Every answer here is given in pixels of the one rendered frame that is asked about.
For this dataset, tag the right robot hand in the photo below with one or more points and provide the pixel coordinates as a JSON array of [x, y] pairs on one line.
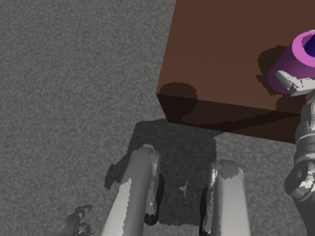
[[296, 87]]

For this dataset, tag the right robot arm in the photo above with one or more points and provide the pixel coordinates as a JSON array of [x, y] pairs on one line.
[[300, 183]]

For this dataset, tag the right robot foot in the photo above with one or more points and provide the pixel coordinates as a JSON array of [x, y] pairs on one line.
[[203, 212]]

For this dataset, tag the bottle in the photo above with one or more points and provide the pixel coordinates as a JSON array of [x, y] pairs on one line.
[[298, 60]]

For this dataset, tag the left robot hand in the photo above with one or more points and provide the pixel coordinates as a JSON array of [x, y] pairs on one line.
[[72, 226]]

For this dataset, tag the left robot foot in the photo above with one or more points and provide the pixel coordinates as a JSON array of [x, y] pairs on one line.
[[152, 219]]

